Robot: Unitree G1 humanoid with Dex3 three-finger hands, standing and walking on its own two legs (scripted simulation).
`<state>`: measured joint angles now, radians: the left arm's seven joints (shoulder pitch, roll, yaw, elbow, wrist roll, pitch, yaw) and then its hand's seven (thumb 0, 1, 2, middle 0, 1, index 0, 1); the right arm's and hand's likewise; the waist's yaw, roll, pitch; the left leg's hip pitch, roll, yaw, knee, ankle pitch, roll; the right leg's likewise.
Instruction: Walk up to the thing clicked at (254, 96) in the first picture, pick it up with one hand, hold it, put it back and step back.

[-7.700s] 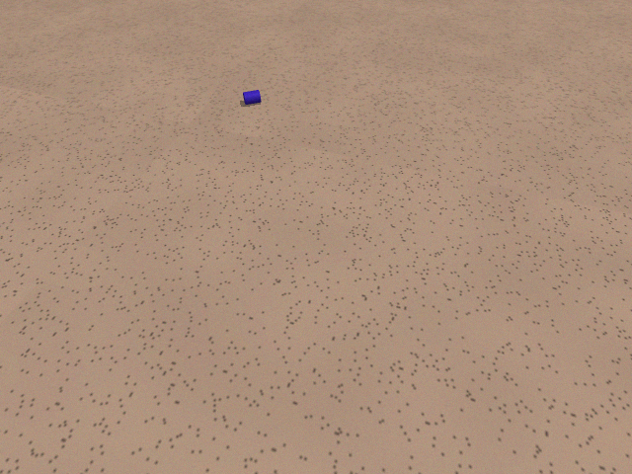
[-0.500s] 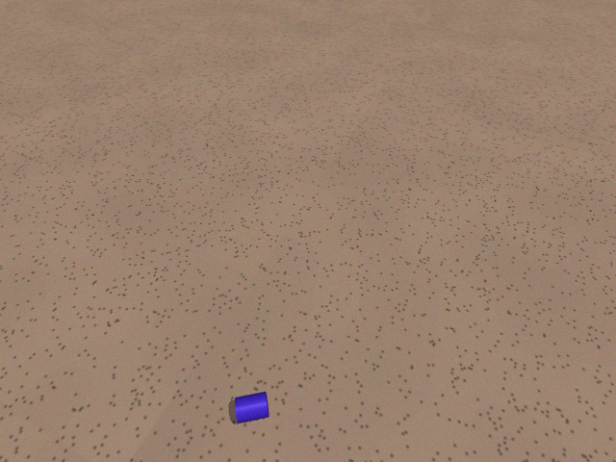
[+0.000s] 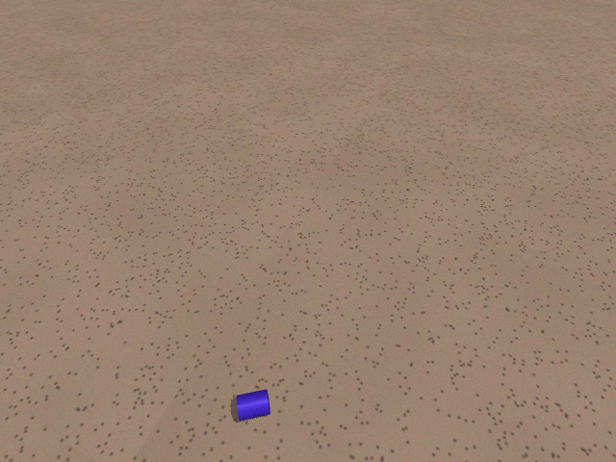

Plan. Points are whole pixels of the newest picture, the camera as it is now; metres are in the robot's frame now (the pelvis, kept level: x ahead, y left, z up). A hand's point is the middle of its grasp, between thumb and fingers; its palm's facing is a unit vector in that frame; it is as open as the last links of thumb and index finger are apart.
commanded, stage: stand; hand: left
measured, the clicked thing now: (253, 404) +0.40 +0.19 -0.75
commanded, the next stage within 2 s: none
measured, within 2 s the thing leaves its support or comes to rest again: neither
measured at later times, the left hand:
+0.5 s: hand out of the picture +0.08 +0.25 -0.16, palm faces -0.03 -0.94 -0.34, open 7.4 cm
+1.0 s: hand out of the picture +0.09 +0.25 -0.15, palm faces -0.03 -0.94 -0.35, open 7.4 cm
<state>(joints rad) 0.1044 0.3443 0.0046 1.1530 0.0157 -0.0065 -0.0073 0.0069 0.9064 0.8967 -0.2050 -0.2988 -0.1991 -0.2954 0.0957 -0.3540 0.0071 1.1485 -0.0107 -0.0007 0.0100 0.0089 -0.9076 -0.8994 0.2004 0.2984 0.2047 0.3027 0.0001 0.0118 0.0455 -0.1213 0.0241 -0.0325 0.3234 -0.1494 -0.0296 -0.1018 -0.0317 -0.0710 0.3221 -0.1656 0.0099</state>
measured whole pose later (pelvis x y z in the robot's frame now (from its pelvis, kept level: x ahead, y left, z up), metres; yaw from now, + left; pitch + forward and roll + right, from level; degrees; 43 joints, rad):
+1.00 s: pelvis +0.02 +0.00 +0.00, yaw +0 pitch -2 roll +0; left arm 0.11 0.35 0.00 1.13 0.01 -0.01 -0.01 0.01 0.91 0.90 -0.20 -0.30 -0.20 -0.30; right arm 0.10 -0.36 0.02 1.13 -0.01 0.00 0.00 0.01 -0.91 -0.90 0.20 0.30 0.20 0.30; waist 0.00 0.01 0.05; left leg -0.11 0.03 -0.03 0.32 -0.18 -0.04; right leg -0.10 -0.02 -0.07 0.32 -0.19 0.01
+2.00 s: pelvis +0.01 -0.01 +0.00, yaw -1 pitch -2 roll +0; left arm 0.13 0.35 0.00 1.13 0.02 -0.01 -0.01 0.01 0.91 0.90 -0.21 -0.30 -0.20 -0.30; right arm 0.13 -0.35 0.01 1.13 -0.01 0.00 0.01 0.01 -0.91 -0.90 0.20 0.30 0.20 0.30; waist 0.00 0.01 0.05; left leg -0.11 0.04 -0.03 0.32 -0.17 -0.04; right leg -0.10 -0.02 -0.06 0.33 -0.18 0.00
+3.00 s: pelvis +0.00 -0.06 -0.01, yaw +3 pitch -3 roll +0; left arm 0.16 0.34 0.05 1.03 0.02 -0.01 -0.02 0.01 0.91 0.90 -0.21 -0.30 -0.20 -0.30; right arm 0.14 -0.36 0.00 1.01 -0.02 -0.02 0.00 0.01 -0.91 -0.90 0.20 0.30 0.21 0.30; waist 0.02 0.01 0.04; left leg -0.11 0.00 -0.02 0.44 -0.28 -0.01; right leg -0.14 0.03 -0.12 0.42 -0.24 -0.07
